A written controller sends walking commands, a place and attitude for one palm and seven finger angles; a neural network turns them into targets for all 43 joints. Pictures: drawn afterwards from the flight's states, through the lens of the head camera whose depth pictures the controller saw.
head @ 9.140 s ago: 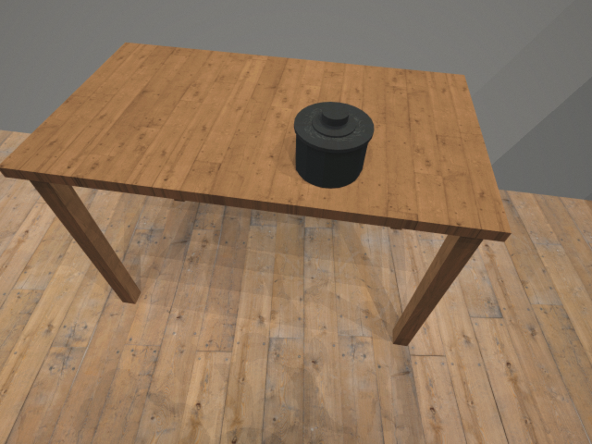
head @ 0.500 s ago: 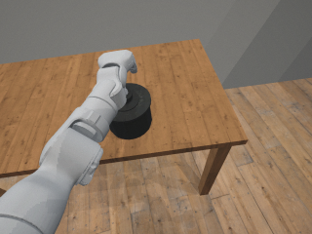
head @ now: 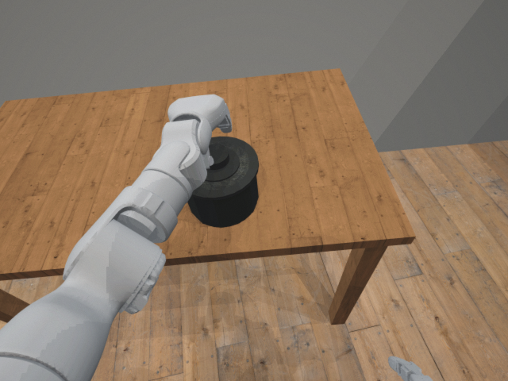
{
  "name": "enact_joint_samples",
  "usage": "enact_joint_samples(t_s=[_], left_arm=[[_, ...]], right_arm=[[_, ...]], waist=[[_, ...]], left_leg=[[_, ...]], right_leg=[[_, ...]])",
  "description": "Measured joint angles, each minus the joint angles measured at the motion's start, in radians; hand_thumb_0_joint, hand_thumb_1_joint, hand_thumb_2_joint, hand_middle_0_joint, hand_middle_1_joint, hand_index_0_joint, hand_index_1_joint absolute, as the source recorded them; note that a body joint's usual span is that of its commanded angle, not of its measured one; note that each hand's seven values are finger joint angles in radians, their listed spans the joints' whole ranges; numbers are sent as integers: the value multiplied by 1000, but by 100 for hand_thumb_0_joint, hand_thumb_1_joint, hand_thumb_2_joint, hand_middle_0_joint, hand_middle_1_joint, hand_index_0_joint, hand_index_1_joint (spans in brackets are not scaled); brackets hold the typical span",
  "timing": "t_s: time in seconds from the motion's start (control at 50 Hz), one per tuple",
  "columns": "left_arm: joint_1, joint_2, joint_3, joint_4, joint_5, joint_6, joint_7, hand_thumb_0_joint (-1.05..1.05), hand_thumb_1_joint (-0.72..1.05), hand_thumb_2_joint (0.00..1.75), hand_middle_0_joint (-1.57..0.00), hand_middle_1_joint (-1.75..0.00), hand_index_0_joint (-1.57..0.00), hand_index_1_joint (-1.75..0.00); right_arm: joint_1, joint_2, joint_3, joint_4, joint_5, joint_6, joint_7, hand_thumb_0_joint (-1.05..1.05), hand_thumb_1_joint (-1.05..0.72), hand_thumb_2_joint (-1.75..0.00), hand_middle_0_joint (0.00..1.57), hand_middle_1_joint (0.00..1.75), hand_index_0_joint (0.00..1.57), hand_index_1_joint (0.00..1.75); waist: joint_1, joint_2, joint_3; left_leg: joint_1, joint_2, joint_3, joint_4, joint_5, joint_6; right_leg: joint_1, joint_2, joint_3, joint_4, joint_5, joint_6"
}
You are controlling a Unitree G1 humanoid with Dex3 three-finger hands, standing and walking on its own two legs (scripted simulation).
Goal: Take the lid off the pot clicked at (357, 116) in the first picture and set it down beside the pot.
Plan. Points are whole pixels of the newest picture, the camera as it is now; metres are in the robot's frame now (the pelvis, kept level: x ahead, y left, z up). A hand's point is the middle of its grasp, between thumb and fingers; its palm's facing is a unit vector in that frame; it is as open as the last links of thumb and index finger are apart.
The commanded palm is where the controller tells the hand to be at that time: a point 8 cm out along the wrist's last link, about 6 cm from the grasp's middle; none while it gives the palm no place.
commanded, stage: move the open hand above the knob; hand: left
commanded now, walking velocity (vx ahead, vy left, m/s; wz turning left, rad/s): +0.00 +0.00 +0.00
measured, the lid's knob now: (214, 156) +0.51 +0.06 +0.06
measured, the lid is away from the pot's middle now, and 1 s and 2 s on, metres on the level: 0.00 0.00 0.00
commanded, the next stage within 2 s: lower the open fingers around the knob in 0.28 s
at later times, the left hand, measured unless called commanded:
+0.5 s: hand (209, 138) +0.49 +0.06 +0.12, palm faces -0.29 -0.06 -0.96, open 10.0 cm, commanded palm +0.47 +0.07 +0.18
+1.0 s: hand (208, 157) +0.47 +0.07 +0.09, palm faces -0.32 -0.03 -0.95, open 10.0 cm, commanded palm +0.48 +0.07 +0.14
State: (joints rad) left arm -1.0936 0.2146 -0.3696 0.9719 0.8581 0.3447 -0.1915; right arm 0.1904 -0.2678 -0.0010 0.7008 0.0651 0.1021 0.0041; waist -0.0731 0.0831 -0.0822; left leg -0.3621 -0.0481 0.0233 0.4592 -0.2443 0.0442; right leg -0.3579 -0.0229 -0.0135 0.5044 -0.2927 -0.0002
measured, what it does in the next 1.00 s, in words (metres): stands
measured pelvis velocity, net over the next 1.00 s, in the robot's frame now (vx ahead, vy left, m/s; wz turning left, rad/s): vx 0.00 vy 0.00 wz -0.02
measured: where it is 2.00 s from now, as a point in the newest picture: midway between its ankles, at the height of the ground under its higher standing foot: outside the picture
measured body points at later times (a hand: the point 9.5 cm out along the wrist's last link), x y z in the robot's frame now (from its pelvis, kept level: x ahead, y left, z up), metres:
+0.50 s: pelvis +0.00 +0.00 +0.00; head +0.04 -0.03 +0.45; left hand +0.50 +0.06 +0.18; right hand +0.05 -0.25 -0.15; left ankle -0.02 +0.10 -0.74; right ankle -0.03 -0.12 -0.74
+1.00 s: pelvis +0.00 +0.00 +0.00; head +0.05 -0.03 +0.44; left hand +0.49 +0.07 +0.14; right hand +0.08 -0.25 -0.14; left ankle -0.02 +0.10 -0.74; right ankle -0.03 -0.12 -0.74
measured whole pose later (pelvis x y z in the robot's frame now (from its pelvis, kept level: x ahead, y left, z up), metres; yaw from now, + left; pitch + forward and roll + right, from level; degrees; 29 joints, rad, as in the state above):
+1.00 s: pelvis +0.00 +0.00 +0.00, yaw -1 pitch +11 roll +1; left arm -1.11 0.18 -0.35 1.14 0.88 0.36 -0.10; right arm 0.20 -0.26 0.00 0.74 0.06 0.11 -0.01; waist -0.10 0.07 -0.10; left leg -0.42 -0.04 0.04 0.48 -0.26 0.05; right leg -0.41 -0.02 0.00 0.52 -0.29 0.00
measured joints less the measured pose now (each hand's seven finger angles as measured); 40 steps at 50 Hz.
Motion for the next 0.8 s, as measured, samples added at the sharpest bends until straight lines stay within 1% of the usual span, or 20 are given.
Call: enact_joint_samples(t_s=[0.06, 0.16, 0.24, 0.32, 0.4, 0.46, 0.52, 0.56, 0.6, 0.64, 0.7, 0.76, 0.8], left_arm=[[-14, -4, 7, 22, 6, -4, 11, 0, -28, 143, -85, -8, -85, -9], [-58, -14, -10, 76, 13, 22, 28, 0, -29, 143, -85, -8, -85, -9], [-59, -17, 13, 75, 6, 19, 24, 0, -28, 143, -85, -8, -85, -8], [-69, -14, 11, 98, 17, 17, 28, 0, -28, 143, -85, -8, -85, -9], [-78, -8, 35, 105, 7, 17, 36, 0, -28, 143, -85, -8, -85, -9], [-75, -5, 53, 115, 14, 20, 38, 0, -28, 143, -85, -8, -85, -8], [-61, -3, 49, 124, 23, 35, 31, 0, -28, 143, -85, -8, -85, -8], [-48, -2, 44, 122, 18, 39, 23, 0, -28, 143, -85, -8, -85, -8], [-27, 0, 44, 95, 6, 26, 10, 0, -28, 143, -85, -8, -85, -8], [-2, 5, 40, 57, 2, 0, 5, 0, -28, 143, -85, -8, -85, -8], [21, 4, 41, 43, 19, -29, 20, 0, -28, 143, -85, -8, -85, -8], [3, -5, 7, 95, 29, -4, 47, 0, -28, 143, -85, -8, -85, -8], [-8, -14, -2, 112, 17, 10, 56, 0, -28, 143, -85, -8, -85, -8]], right_arm=[[-14, 3, 8, 3, 2, 1, -7, 1, -91, -90, 20, 30, 20, 30], [-13, 11, 13, 6, 4, 5, -4, 1, -91, -90, 20, 30, 20, 30], [2, 9, 15, 12, -1, 9, -5, 1, -91, -90, 20, 30, 20, 30], [24, 5, 13, 22, 0, 7, -12, 1, -91, -90, 20, 30, 20, 30], [47, 2, 10, 31, -2, 1, -14, 1, -91, -90, 20, 30, 20, 30], [64, -2, 8, 38, -5, 2, -12, 1, -91, -90, 20, 30, 20, 30], [75, -5, 6, 38, -5, 10, -7, 1, -91, -90, 20, 30, 20, 30], [76, -6, 5, 37, -4, 12, -6, 1, -91, -90, 20, 30, 20, 30], [76, -6, 2, 32, -5, 9, -7, 1, -91, -90, 20, 30, 20, 30], [75, -5, -3, 26, -6, 0, -9, 1, -91, -90, 20, 30, 20, 30], [65, -5, -5, 22, -6, -3, -12, 1, -91, -90, 20, 30, 20, 30], [43, -2, -2, 25, 2, 1, -10, 1, -91, -90, 20, 30, 20, 30], [30, 1, -2, 24, 3, -2, -8, 1, -91, -90, 20, 30, 20, 30]], waist=[[0, -2, -2], [-6, -11, -2], [-13, -9, 0], [-23, -2, -1], [-30, 0, 1], [-32, 1, -5], [-32, 1, -11], [-32, -2, -9], [-31, -4, -5], [-29, -6, -3], [-23, -7, -9], [-21, -15, -11], [-20, -20, -5]], left_leg=[[-1, -1, 2, 0, 0, 1], [-16, -4, 3, 3, 3, 1], [-22, -3, 6, 4, 4, 3], [-26, -3, 9, 4, 2, 4], [-26, -1, 16, 0, 2, 5], [-23, 1, 21, -6, 2, 5], [-21, 4, 23, -9, 1, 5], [-18, 5, 23, -9, 0, 4], [-16, 6, 20, -8, -1, 4], [-12, 6, 17, -8, -1, 4], [-10, 6, 16, -6, -2, 4], [-20, 6, 15, 2, -5, 2], [-31, 5, 12, 8, -4, 2]], right_leg=[[-3, -1, 2, 3, 0, 1], [-20, -4, 3, 11, 0, 2], [-26, -4, 6, 10, 3, 3], [-30, -3, 9, 8, 4, 5], [-34, -1, 16, 5, 6, 5], [-34, 1, 21, 0, 7, 6], [-31, 4, 24, -5, 8, 5], [-27, 5, 24, -8, 9, 5], [-22, 6, 21, -11, 9, 4], [-17, 6, 18, -14, 10, 4], [-12, 7, 17, -16, 10, 4], [-22, 7, 15, -7, 7, 3], [-32, 6, 12, 0, 6, 2]])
